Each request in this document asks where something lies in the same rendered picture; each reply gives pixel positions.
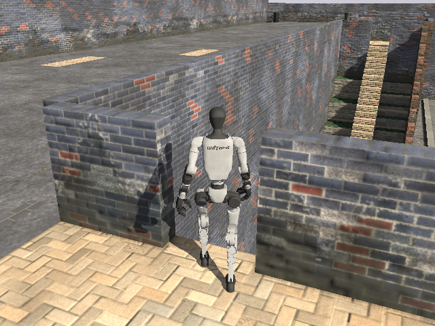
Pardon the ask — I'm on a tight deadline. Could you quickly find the right robot upper arm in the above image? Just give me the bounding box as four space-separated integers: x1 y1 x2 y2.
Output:
232 137 248 174

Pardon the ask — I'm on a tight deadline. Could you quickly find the left robot forearm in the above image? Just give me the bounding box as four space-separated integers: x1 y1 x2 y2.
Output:
178 165 192 199

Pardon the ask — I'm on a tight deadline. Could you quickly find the right robot foot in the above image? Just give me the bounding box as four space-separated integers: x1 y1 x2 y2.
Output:
226 274 236 292

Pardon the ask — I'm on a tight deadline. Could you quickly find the left robot foot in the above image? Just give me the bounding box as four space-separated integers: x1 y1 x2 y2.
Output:
200 251 209 267

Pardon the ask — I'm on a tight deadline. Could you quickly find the robot foot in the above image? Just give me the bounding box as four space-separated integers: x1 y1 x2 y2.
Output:
226 274 236 292
200 251 209 267

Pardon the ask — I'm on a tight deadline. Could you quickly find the right robot hand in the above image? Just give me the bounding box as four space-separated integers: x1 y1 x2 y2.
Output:
236 186 251 201

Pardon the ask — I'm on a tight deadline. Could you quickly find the left robot upper arm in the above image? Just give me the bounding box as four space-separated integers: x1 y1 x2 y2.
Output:
186 137 203 175

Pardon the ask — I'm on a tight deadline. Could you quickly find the left robot hand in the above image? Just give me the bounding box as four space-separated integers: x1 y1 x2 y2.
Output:
176 197 192 217

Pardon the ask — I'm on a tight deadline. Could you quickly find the right robot forearm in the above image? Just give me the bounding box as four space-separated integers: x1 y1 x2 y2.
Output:
241 164 251 189

